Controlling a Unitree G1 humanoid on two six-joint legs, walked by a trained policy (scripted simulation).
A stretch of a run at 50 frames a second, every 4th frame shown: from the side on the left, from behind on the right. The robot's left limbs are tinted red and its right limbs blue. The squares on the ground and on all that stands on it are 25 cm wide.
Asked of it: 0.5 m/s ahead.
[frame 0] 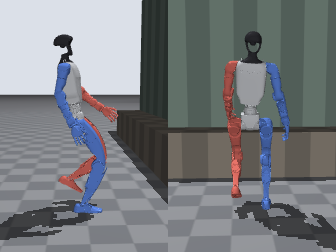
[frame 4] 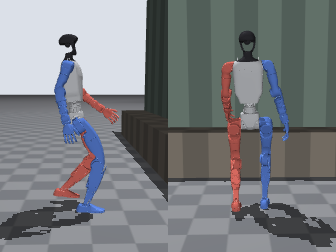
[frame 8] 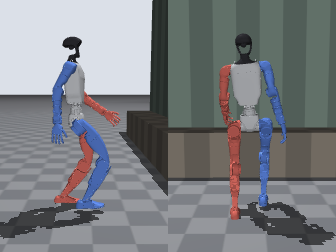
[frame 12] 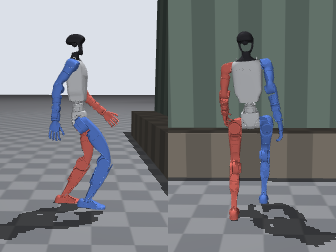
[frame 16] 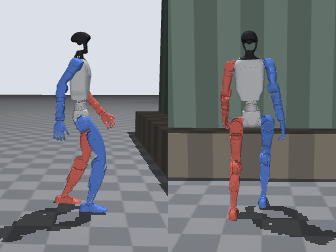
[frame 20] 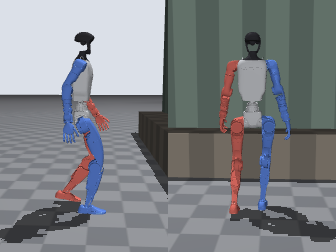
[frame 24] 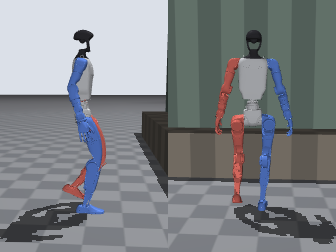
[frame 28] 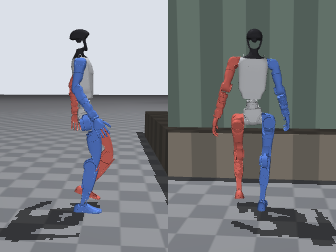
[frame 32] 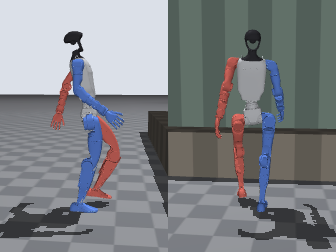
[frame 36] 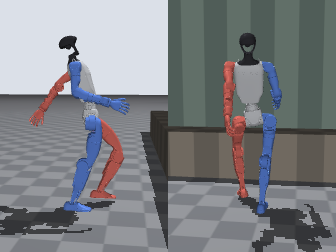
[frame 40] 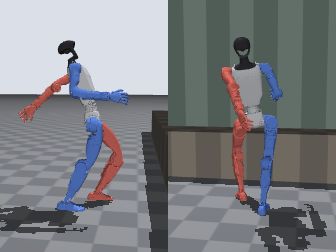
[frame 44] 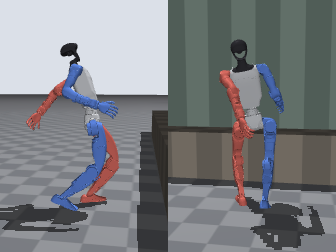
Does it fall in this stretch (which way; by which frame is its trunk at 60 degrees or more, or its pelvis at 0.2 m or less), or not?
no
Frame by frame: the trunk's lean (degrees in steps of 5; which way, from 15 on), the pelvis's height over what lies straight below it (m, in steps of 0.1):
0: 10, 0.7
4: 5, 0.7
8: 5, 0.7
12: 5, 0.8
16: 0, 0.8
20: 5, 0.8
24: 0, 0.8
28: 5, 0.8
32: 15 backward, 0.8
36: 20 backward, 0.7
40: 25 backward, 0.7
44: 25 backward and to its left, 0.7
